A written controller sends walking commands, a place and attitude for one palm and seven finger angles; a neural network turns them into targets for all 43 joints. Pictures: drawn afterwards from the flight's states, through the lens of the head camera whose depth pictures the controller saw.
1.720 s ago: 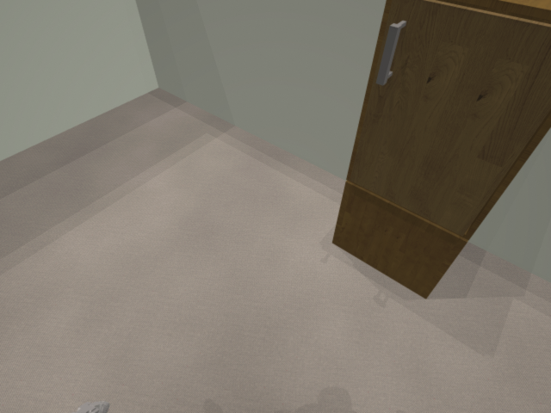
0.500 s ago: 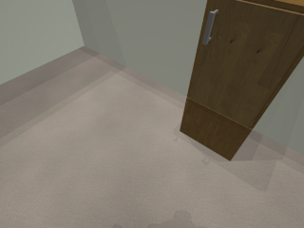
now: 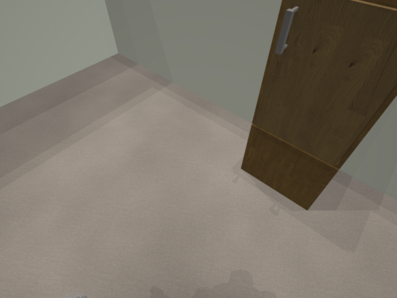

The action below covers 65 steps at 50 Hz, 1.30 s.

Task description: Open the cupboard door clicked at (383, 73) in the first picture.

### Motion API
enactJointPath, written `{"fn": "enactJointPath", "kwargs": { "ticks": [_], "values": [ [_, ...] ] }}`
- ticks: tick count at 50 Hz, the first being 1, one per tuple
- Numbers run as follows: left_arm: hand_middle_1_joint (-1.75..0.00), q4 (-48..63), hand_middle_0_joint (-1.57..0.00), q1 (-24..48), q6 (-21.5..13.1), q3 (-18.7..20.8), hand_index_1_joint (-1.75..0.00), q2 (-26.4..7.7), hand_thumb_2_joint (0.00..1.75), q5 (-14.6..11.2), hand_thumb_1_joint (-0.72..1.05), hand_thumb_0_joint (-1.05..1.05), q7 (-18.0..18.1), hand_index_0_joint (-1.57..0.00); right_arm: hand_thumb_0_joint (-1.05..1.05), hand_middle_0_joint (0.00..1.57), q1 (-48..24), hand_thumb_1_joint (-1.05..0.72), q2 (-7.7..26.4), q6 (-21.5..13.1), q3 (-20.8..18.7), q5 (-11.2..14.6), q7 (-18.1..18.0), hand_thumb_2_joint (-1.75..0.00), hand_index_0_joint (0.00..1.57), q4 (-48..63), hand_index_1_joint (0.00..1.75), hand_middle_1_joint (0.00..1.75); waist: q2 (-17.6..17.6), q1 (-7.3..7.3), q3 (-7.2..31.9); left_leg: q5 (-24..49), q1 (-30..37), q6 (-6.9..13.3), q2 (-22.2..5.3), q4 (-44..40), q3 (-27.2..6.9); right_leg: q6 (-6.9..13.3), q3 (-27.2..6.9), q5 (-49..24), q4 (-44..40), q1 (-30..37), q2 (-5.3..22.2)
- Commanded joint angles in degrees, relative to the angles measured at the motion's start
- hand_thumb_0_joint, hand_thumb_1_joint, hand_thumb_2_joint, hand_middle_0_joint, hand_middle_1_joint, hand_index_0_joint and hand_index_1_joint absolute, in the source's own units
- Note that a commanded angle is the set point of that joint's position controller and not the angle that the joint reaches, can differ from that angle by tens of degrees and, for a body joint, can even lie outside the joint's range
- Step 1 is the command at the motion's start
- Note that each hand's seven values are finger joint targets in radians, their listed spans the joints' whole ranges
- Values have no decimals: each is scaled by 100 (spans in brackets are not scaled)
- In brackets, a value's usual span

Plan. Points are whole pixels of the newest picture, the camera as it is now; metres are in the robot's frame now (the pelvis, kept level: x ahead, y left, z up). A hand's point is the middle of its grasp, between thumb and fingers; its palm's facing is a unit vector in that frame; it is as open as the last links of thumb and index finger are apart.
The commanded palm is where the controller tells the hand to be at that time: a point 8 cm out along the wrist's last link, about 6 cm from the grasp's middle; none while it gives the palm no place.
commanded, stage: walk to a spot facing it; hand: left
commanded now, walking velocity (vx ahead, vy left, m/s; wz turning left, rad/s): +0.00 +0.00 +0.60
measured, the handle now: (287, 30) +0.90 -0.25 +0.13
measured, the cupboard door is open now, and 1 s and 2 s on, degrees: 0 0 0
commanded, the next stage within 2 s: turn to face it in 0.90 s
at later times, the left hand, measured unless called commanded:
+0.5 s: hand out of the picture +0.01 +0.25 -0.17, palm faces +0.24 -0.94 -0.23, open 7.4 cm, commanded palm none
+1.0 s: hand out of the picture -0.04 +0.19 -0.17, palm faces +0.57 -0.79 -0.24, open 7.4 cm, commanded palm none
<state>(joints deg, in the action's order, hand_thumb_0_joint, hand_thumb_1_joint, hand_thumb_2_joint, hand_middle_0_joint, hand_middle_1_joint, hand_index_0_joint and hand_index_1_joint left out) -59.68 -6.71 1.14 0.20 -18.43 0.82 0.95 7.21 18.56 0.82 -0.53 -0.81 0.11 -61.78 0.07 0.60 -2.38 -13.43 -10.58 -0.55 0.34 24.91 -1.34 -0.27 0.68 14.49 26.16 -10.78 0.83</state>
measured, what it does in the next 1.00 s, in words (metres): steps on the spot, turning left: right foot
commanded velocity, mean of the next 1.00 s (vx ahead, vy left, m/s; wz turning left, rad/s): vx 0.07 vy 0.00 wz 0.56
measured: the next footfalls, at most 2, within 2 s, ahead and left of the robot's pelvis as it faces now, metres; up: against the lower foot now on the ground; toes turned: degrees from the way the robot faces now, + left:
right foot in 0.66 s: +0.10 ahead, -0.09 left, +0.00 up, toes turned +19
left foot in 1.06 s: +0.09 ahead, +0.19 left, +0.00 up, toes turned +44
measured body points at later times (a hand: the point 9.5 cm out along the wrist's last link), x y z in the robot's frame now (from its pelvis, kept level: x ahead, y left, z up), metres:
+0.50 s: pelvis -0.01 +0.03 +0.00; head +0.02 +0.05 +0.45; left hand +0.00 +0.30 -0.15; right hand +0.07 -0.20 -0.14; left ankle -0.01 +0.12 -0.74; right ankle +0.01 -0.12 -0.69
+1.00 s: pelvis +0.08 +0.04 -0.01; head +0.12 +0.07 +0.44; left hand -0.06 +0.23 -0.16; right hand +0.31 -0.13 -0.15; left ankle +0.05 +0.17 -0.70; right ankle +0.06 -0.10 -0.74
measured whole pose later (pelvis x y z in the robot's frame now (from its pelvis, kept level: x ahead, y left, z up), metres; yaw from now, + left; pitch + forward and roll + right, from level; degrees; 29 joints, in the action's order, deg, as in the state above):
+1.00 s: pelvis +0.08 +0.04 -0.01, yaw +35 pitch +1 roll +1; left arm -54.1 -19.1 0.1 1.7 -10.8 2.0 1.3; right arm 7.3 15.3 4.2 -4.2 -1.6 2.5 -52.9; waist 0.9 -0.7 -6.4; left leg -17.9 -28.6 -2.3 -2.6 48.5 5.3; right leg -1.9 14.5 23.2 27.9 -4.0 7.1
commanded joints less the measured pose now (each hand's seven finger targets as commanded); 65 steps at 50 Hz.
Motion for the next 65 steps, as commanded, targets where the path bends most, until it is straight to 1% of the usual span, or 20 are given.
{"fn": "enactJointPath", "kwargs": {
  "ticks": [1, 5, 9, 11, 15, 25, 30, 31, 32, 33, 34, 37, 40, 48, 51, 52, 53, 54, 58, 65],
  "values": [
    [-30, 464, -20, -441, -7, 299, -30, -906, 90, 3, 90, 0, 95, -20, 0, 20, 4, -90, 573, 40, -199, 8, -25, -90, 20, 618, 30, 30, 506, -193, 409, 1078, -802, 92, -324, 755, -325, 330, -708, -1356, -176, 312, 1265],
    [-30, 805, -20, -392, -42, 427, -30, -986, 90, 101, 90, 0, 165, -20, 0, 20, 109, -90, 319, 104, -320, 37, -6, -90, 20, 899, 30, 30, 1056, -156, 272, -1751, -1280, -80, -197, 2631, 99, 1202, -939, -2735, -361, 224, 2187],
    [-30, 993, -20, -216, 4, 448, -30, -828, 90, 29, 90, 0, 114, -20, 0, 20, 794, -90, 191, 65, -353, 24, 73, -90, 20, 863, 30, 30, 558, 203, 454, 136, 141, -62, -204, 510, 412, 369, 222, -1894, 889, -564, 1645],
    [-30, 1346, -20, -161, 96, 357, -30, -181, 90, -13, 90, 0, 66, -20, 0, 20, 1191, -90, 1050, 5, -564, -61, 47, -90, 20, 948, 30, 30, -1963, 333, 302, 2000, 269, 1074, -2236, -935, -2594, -375, 583, 2316, 3200, -2150, 334],
    [-30, 1066, -20, -211, 86, 468, -30, -186, 90, 35, 90, 0, 9, -20, 0, 20, 644, -90, 538, -45, -462, -60, -77, -90, 20, 1066, 30, 30, -629, 48, 265, -204, -263, 994, -1519, -1026, -2005, -287, -218, 976, 3977, -2144, 562],
    [-30, 1172, -20, -83, -62, 437, -30, 106, 90, 27, 90, 0, -121, -20, 0, 20, 1175, -90, 519, -107, -553, -74, -75, -90, 20, 887, 30, 30, -789, 275, 259, -1007, 276, 1166, -1225, -1085, -2365, -334, 45, 1175, 2124, -1946, 183],
    [-30, 1051, -20, -770, -139, 454, -30, 102, 90, 2, 90, 0, -126, -20, 0, 20, 730, -90, 574, -66, -593, -70, -56, -90, 20, 1020, 30, 30, -890, -102, 286, -943, -766, 959, -820, -620, -2336, -264, 243, 782, 673, -258, -132],
    [-30, 958, -20, -1135, -177, 495, -30, 37, 90, 11, 90, 0, -104, -20, 0, 20, 571, -90, 487, -65, -589, -45, -51, -90, 20, 1074, 30, 30, -672, -322, 317, -1162, -1389, 799, -593, -205, -2178, -228, 236, 411, -65, 615, -68],
    [-30, 897, -20, -1424, -225, 577, -30, -326, 90, 65, 90, 0, -42, -20, 0, 20, 557, -90, 177, -57, -542, -3, -28, -90, 20, 1157, 30, 30, 236, -475, 258, -1701, -2743, 464, -125, 679, -1626, -2, -608, 1038, -806, 1790, 757],
    [-30, 924, -20, -1653, -238, 667, -30, -849, 90, 124, 90, 0, 47, -20, 0, 20, 516, -90, -202, -79, -448, 6, -8, -90, 20, 1353, 30, 30, 1847, -614, 160, -2048, -3732, 31, 519, 2478, -245, 543, -2727, 2311, -1734, 2006, 2544],
    [-30, 963, -20, -1584, -205, 609, -30, -793, 90, 16, 90, 0, 83, -20, 0, 20, 268, -90, 190, -46, -548, -107, 17, -90, 20, 1439, 30, 30, 1075, -506, -128, -1853, -3464, 6, 105, 3347, -370, 807, -2818, 2346, -1928, 975, 2943],
    [-30, 1093, -20, -636, -299, 446, -30, -263, 90, 27, 90, 0, 82, -20, 0, 20, 485, -90, 31, 113, -546, -123, 188, -90, 20, 1155, 30, 30, 714, 50, -676, -654, -2819, -128, -279, 4247, -139, 561, -1072, 1067, -1736, -284, 2030],
    [-30, 983, -20, -878, -343, 359, -30, -51, 90, 39, 90, 0, 82, -20, 0, 20, 580, -90, -151, 173, -497, -63, 220, -90, 20, 1073, 30, 30, 932, 89, -475, -342, -2652, -274, -243, 4233, 194, 446, 184, -1603, -1142, 157, 1623],
    [-30, 829, -20, -1573, -192, 459, -30, -438, 90, 102, 90, 0, 121, -20, 0, 20, -510, -90, -264, 171, -315, -50, 261, -90, 20, 1494, 30, 30, 1157, -325, -181, -474, -1829, -131, -108, 2030, 972, 393, 931, -3898, -166, 807, 1734],
    [-30, 856, -20, -1527, -218, 494, -30, -564, 90, 82, 90, 0, 108, -20, 0, 20, 281, -90, -58, 33, -339, -85, 125, -90, 20, 1332, 30, 30, 1095, 58, 565, 118, -364, 89, 227, 545, 1157, 226, 1067, -5048, 1333, 912, 1640],
    [-30, 894, -20, -1500, -234, 439, -30, -478, 90, 9, 90, 0, 94, -20, 0, 20, 885, -90, 262, -41, -416, -126, 68, -90, 20, 1166, 30, 30, 567, 384, 1171, 1870, 1285, 308, -405, 85, 767, 9, 1065, -4006, 2503, -31, 1474],
    [-30, 984, -20, -1729, -240, 342, -30, -26, 90, -88, 90, 0, 41, -20, 0, 20, 1342, -90, 939, -91, -559, -104, 15, -90, 20, 1050, 30, 30, -1239, 468, 1827, 5072, 2841, 1259, -2327, 337, -1501, -289, 881, 1176, 4149, -1905, 533],
    [-30, 1007, -20, -1555, -176, 287, -30, 7, 90, -61, 90, 0, 133, -20, 0, 20, 1489, -90, 1052, -65, -526, 76, -36, -90, 20, 1036, 30, 30, -785, 479, 2068, 5830, 2361, 1512, -2757, 275, -1206, -204, 85, 2261, 4536, -1623, 576],
    [-30, 418, -20, -1284, -34, 299, -30, 62, 90, 0, 90, 0, 88, -20, 0, 20, 171, -90, 186, -264, -251, 7, -223, -90, 20, 973, 30, 30, -765, -22, 399, 4355, 572, 990, -1856, -334, 4, -248, -268, 1344, 3673, -1348, 662],
    [-30, 482, -20, -1230, 228, 421, -30, 316, 90, 43, 90, 0, -51, -20, 0, 20, -4, -90, 140, -90, -391, -21, -176, -90, 20, 934, 30, 30, -672, -104, 5, 2408, 116, 975, -1997, -593, 694, -320, 246, 978, 3066, -1400, 468]
  ]
}}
